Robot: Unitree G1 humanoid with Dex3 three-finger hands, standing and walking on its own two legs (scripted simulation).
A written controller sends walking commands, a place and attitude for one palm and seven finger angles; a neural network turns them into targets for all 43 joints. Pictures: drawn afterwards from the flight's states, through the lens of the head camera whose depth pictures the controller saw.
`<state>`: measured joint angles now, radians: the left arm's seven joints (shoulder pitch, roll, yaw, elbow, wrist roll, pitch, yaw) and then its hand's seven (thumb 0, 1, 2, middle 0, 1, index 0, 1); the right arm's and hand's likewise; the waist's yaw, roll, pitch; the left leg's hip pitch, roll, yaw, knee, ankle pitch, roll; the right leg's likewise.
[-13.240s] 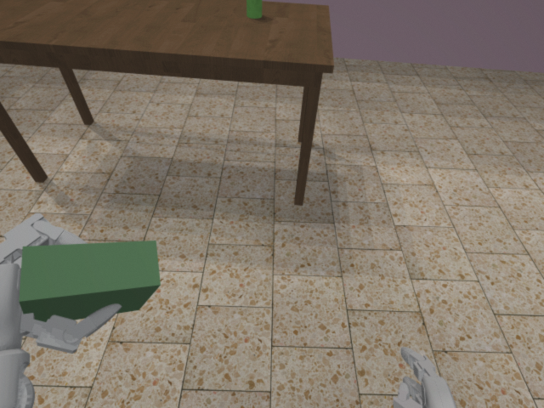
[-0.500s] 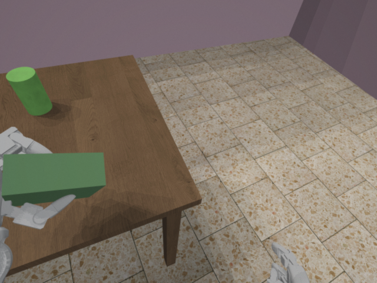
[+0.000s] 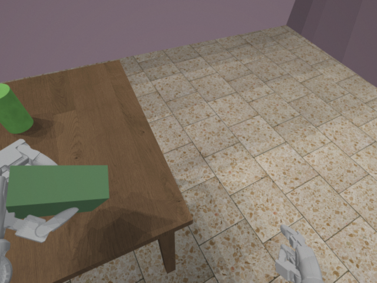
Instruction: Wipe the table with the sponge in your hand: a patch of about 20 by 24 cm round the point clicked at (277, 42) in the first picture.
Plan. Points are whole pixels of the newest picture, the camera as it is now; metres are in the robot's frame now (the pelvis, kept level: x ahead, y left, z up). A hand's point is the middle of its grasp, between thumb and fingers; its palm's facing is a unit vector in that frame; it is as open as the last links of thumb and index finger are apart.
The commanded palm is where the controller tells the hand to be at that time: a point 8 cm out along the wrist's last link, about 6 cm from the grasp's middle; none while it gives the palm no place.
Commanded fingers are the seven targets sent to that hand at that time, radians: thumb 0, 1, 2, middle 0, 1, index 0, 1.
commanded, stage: come to a stop and stand still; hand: left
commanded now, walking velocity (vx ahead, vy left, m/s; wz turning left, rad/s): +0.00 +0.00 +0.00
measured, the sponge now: (72, 192) +0.23 +0.20 +0.13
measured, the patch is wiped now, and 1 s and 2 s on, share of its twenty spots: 0.00 0.00 0.00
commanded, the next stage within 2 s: look again from close up in 0.16 s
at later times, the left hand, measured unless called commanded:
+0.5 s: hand (21, 182) +0.23 +0.27 +0.16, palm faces +0.34 -0.83 -0.44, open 9.5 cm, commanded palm +0.16 +0.30 +0.17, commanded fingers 0.00 0.10 1.30 -1.20 -1.60 -1.20 -1.60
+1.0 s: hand (6, 215) +0.19 +0.27 +0.15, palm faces +0.33 -0.83 -0.45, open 9.5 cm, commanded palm +0.12 +0.30 +0.17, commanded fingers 0.00 0.10 1.30 -1.20 -1.60 -1.20 -1.60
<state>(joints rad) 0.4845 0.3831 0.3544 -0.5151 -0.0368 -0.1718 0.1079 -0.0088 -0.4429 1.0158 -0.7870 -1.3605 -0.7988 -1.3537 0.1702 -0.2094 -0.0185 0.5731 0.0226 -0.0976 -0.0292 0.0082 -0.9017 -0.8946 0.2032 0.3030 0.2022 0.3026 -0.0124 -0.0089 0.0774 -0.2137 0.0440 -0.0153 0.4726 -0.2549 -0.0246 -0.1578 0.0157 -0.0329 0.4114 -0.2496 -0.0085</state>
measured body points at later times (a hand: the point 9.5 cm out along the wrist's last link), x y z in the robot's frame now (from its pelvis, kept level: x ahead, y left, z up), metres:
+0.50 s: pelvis -0.01 +0.02 +0.00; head +0.04 +0.03 +0.45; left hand +0.21 +0.31 +0.19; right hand +0.16 -0.21 -0.08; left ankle +0.00 +0.13 -0.74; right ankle -0.02 -0.11 -0.74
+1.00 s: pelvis -0.04 +0.02 +0.00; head +0.03 +0.05 +0.44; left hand +0.16 +0.31 +0.17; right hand +0.17 -0.17 -0.08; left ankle +0.00 +0.13 -0.74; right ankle -0.02 -0.11 -0.74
